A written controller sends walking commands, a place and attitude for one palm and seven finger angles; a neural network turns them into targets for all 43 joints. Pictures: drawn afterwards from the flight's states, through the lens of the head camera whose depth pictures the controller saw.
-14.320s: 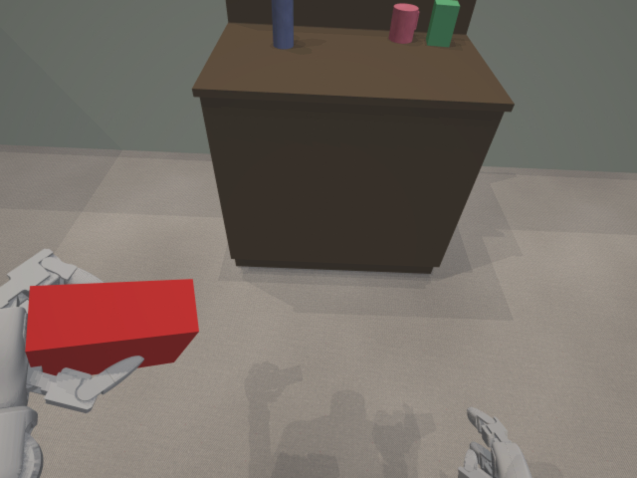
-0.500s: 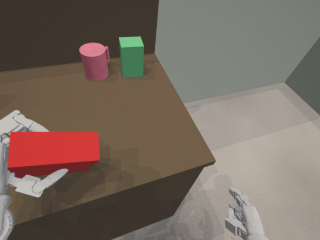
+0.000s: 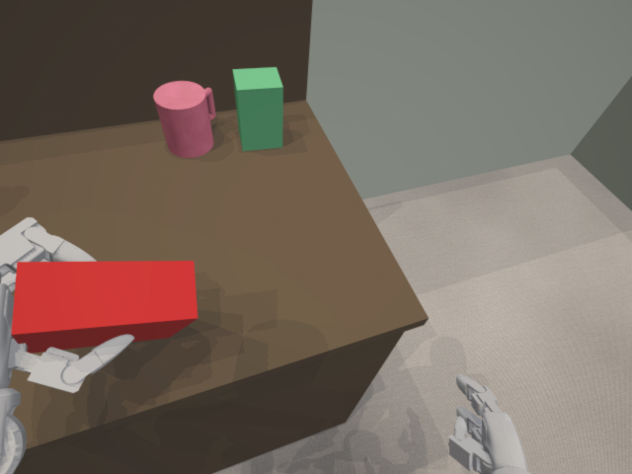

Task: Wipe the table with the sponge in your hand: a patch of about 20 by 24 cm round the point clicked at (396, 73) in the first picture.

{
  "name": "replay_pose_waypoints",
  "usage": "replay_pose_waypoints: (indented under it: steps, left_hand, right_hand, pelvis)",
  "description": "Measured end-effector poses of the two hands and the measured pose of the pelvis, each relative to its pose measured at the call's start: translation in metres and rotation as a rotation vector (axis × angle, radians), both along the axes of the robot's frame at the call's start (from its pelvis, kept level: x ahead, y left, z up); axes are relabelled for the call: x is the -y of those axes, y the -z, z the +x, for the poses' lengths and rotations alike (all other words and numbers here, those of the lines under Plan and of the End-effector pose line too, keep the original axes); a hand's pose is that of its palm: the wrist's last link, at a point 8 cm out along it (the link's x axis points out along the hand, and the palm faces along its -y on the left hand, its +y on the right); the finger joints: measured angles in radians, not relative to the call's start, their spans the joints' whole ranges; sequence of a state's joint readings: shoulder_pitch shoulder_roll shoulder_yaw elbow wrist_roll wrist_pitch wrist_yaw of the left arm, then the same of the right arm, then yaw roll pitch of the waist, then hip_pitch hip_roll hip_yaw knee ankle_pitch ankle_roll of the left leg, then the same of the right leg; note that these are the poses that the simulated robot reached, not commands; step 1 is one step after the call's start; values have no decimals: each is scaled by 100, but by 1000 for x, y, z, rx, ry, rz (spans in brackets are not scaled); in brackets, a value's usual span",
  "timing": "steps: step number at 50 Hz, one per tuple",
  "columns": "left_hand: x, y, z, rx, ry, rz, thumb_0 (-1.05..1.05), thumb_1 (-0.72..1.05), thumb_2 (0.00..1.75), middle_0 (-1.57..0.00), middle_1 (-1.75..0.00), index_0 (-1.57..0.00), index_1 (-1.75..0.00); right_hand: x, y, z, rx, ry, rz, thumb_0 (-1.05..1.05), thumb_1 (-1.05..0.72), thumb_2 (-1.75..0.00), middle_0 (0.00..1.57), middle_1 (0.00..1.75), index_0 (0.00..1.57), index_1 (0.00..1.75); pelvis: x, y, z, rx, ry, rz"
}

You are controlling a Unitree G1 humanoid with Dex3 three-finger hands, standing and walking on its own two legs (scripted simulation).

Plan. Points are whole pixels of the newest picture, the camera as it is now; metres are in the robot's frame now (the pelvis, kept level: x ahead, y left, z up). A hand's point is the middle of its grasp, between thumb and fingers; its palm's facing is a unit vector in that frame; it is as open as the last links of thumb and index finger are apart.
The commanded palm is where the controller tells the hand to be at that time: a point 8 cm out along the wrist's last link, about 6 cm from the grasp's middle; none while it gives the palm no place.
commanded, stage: shuffle to correct the standing spot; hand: left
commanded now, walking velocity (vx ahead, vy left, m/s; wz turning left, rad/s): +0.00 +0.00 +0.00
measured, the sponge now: (134, 306) +0.24 +0.21 +0.13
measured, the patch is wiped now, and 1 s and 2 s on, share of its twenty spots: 0.00 0.00 0.00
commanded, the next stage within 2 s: come to a stop and stand still in 0.68 s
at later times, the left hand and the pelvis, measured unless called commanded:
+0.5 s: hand (123, 306) +0.23 +0.20 +0.15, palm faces +0.34 -0.86 -0.39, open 9.7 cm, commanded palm +0.16 +0.24 +0.17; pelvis +0.00 -0.04 +0.00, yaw +0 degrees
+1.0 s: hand (134, 335) +0.20 +0.19 +0.15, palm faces +0.33 -0.84 -0.43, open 9.7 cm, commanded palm +0.15 +0.23 +0.17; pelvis -0.01 -0.05 -0.01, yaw +0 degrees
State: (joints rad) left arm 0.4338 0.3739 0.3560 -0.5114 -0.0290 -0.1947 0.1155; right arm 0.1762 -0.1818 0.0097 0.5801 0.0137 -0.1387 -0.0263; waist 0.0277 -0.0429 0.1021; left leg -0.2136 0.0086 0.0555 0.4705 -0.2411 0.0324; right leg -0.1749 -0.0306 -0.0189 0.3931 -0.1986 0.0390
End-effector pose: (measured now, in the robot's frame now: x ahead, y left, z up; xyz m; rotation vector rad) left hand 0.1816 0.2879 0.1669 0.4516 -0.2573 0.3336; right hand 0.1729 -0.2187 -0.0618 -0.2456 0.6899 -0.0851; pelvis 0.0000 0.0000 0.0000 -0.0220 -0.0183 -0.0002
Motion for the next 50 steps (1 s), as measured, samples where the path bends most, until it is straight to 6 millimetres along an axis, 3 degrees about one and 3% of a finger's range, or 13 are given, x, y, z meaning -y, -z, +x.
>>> replay_pose_waypoints:
  steps: [12, 19, 39, 45, 50]
  left_hand:
    - [7, -1, 4, -3, -13, -10, 0, -45, 102, -78, -135, -77, -135]
    - [25, -3, 7, -1, 5, -9, 0, -45, 102, -78, -135, -77, -135]
    - [75, -7, -2, -52, 67, 47, 0, -45, 102, -78, -135, -77, -135]
    - [74, -7, -10, -59, 59, 61, 0, -45, 102, -78, -135, -77, -135]
    - [61, -2, -16, -67, 15, 28, 0, -45, 102, -78, -135, -77, -135]
  right_hand:
    - [8, -1, 7, -2, 4, 7, 1, -91, -90, 20, 30, 20, 30]
    - [18, 1, 8, 2, 0, 30, 1, -90, -90, 20, 30, 20, 30]
    - [88, 11, -14, -21, 88, -18, 1, -91, -90, 20, 30, 20, 30]
    - [91, 15, -28, -41, 107, -19, 1, -91, -90, 20, 30, 20, 29]
    - [79, 17, -36, -65, 105, -20, 1, -91, -90, 20, 30, 20, 29]
  pelvis:
    - [10, 0, 3, -3, 1, 6]
    - [25, 1, 2, -8, 3, 6]
    - [65, 7, -9, -31, 9, 4]
    - [64, 8, -15, -33, 7, 4]
    - [54, 6, -13, -23, 5, 2]
